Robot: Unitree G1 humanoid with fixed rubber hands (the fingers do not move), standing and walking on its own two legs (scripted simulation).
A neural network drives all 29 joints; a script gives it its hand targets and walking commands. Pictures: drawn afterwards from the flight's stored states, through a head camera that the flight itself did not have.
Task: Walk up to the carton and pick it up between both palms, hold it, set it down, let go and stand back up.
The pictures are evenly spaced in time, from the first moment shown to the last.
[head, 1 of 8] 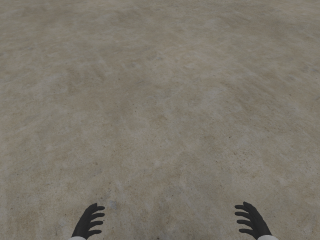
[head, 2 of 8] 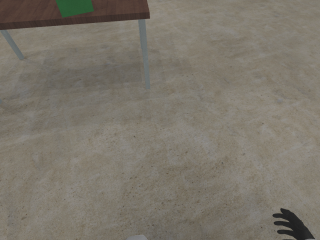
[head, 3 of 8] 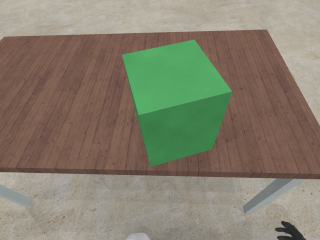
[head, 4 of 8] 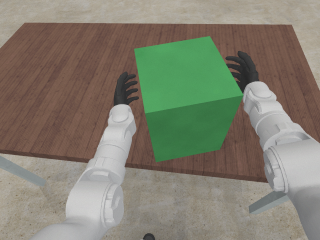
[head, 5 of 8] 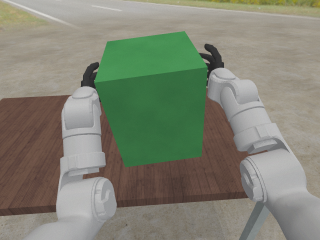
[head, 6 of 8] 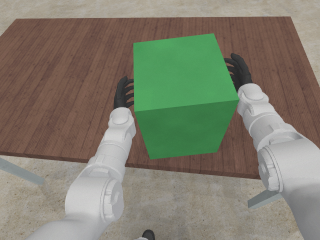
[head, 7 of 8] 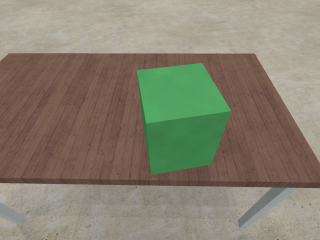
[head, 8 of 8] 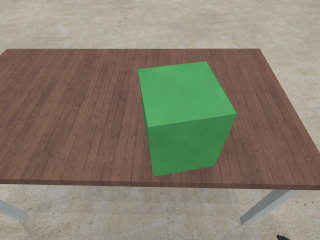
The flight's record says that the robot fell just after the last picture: no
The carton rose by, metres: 0.23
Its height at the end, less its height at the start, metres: +0.00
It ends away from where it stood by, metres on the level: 0.01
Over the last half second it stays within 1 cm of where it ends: yes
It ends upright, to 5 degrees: yes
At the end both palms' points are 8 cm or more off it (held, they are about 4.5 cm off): yes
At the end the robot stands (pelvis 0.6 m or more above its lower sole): yes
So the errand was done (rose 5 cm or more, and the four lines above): yes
